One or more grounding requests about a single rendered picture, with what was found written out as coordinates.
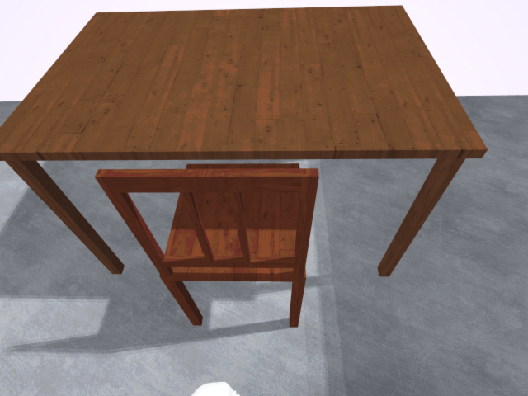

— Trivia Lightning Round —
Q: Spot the table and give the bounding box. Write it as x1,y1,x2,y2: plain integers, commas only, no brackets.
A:
0,5,488,276

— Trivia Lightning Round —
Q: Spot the chair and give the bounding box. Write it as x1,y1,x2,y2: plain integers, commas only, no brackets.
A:
95,163,319,327

